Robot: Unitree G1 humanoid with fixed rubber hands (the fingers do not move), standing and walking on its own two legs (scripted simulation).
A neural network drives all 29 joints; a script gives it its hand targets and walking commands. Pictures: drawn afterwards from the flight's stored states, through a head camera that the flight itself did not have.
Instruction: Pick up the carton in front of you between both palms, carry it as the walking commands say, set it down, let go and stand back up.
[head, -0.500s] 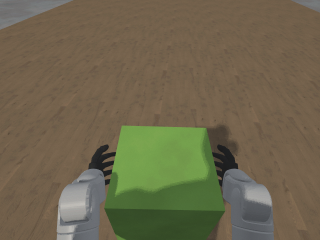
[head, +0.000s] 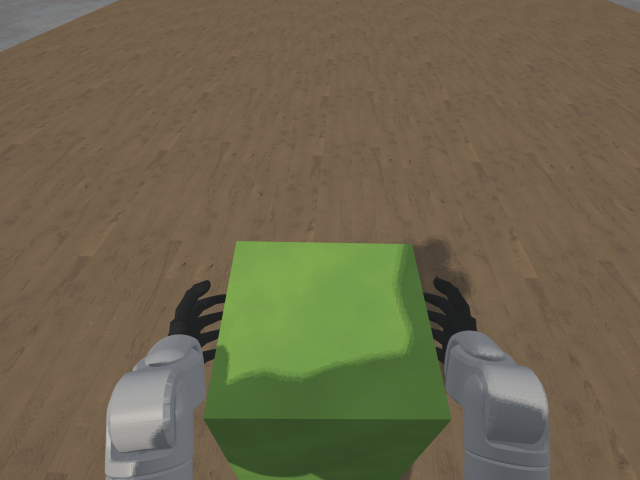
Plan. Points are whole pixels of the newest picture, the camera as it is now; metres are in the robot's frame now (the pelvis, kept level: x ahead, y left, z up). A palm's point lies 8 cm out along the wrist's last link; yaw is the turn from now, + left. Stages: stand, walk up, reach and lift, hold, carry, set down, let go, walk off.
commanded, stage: carry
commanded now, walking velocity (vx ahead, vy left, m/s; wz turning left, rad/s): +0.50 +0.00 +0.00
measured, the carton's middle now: (321, 367) +0.27 +0.00 +0.03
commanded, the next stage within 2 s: none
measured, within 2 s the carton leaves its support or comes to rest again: neither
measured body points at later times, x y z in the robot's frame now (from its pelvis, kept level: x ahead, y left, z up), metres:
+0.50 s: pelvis +0.33 +0.03 +0.00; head +0.32 +0.04 +0.45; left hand +0.61 +0.18 +0.08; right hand +0.61 -0.13 +0.09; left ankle +0.44 +0.11 -0.72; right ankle +0.13 -0.09 -0.70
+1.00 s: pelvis +0.53 +0.02 +0.02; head +0.50 +0.01 +0.47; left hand +0.80 +0.17 +0.10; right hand +0.80 -0.14 +0.10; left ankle +0.44 +0.11 -0.72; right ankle +0.53 -0.08 -0.72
